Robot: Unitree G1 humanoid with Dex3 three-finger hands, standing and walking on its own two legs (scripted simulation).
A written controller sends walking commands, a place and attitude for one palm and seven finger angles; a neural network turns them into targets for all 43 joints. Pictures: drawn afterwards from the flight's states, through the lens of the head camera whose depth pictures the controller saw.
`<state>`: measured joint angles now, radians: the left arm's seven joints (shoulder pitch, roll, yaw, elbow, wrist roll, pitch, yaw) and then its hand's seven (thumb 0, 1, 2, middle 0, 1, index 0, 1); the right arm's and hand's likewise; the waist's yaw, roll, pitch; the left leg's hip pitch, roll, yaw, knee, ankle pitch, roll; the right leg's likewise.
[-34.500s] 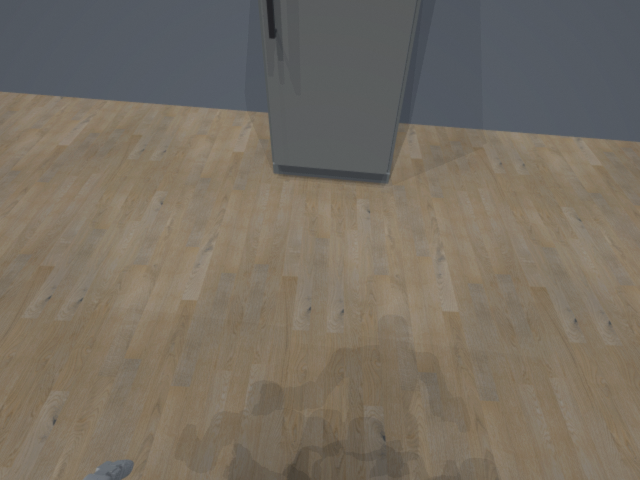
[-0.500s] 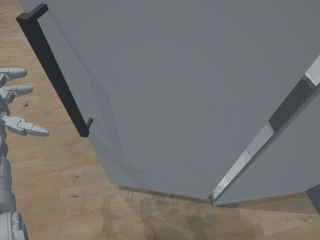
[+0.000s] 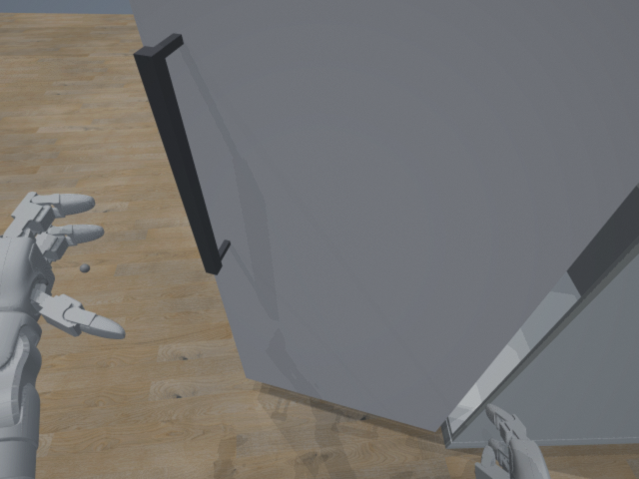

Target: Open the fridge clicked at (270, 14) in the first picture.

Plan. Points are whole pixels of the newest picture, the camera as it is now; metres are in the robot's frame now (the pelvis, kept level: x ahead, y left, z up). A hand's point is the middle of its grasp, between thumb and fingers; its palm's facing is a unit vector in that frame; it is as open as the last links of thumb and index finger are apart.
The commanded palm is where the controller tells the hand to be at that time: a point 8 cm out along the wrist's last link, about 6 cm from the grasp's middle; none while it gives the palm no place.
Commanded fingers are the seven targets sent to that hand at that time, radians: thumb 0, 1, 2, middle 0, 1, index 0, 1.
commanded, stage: slip the hand off the handle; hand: left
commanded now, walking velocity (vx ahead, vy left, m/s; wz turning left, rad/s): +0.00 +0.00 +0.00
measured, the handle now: (197, 178) +0.45 +0.22 +0.14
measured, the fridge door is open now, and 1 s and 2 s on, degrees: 73 73 73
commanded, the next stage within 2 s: draw the hand back to the body in 0.06 s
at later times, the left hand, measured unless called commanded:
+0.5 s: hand (72, 281) +0.26 +0.28 +0.16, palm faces +0.04 -1.00 -0.05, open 14.7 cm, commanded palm +0.21 +0.33 +0.15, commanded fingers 0.00 -0.55 0.20 -0.25 -1.15 -0.25 -1.15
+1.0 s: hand (31, 314) +0.22 +0.29 +0.16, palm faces +0.53 -0.80 -0.30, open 12.6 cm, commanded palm +0.17 +0.32 +0.18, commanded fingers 0.00 0.25 0.58 -0.22 -0.68 -0.22 -0.68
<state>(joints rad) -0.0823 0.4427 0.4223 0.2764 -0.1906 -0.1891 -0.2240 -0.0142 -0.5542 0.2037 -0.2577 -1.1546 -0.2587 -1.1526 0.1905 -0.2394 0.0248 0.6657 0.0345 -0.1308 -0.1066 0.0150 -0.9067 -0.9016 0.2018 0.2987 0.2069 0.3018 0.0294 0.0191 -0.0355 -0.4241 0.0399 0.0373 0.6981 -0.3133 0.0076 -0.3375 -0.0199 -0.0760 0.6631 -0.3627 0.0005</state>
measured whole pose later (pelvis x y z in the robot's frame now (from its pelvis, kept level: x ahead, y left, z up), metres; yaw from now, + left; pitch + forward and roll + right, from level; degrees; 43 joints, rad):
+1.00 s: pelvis +0.00 +0.00 +0.02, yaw +0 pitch -6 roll +0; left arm 0.27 0.33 0.35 -0.19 -0.09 -0.07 0.14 -0.01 -0.10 0.42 -0.24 -0.89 -0.24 -0.88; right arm 0.18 -0.21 0.04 0.73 -0.01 -0.22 -0.11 0.02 -0.90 -0.90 0.20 0.30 0.21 0.30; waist 0.08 0.05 0.05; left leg -0.14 0.02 0.05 0.43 -0.20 0.01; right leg -0.07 -0.02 -0.06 0.41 -0.25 0.00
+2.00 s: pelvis +0.01 -0.02 +0.02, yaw +0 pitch -4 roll -1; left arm 0.42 0.35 0.35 -0.36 -0.06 -0.11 0.13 0.01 0.89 0.90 -0.21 -0.31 -0.21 -0.30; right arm 0.16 -0.24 0.00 0.67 0.00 -0.10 -0.09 0.02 -0.91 -0.90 0.20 0.30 0.21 0.30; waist 0.04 0.07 0.04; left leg -0.17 0.06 0.03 0.46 -0.21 -0.01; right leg -0.07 0.02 -0.08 0.40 -0.25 -0.03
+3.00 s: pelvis -0.16 +0.02 +0.02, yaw +0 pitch +0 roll +2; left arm 0.46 0.39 0.36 -0.48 -0.03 -0.15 0.17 0.01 0.88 0.90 -0.21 -0.31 -0.21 -0.30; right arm 0.12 -0.19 0.03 0.64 0.00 -0.06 -0.10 0.02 -0.91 -0.90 0.20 0.30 0.21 0.30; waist 0.07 -0.06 0.03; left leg -0.42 -0.02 0.08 0.71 -0.26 -0.03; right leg -0.20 0.01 0.06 0.52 -0.30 -0.03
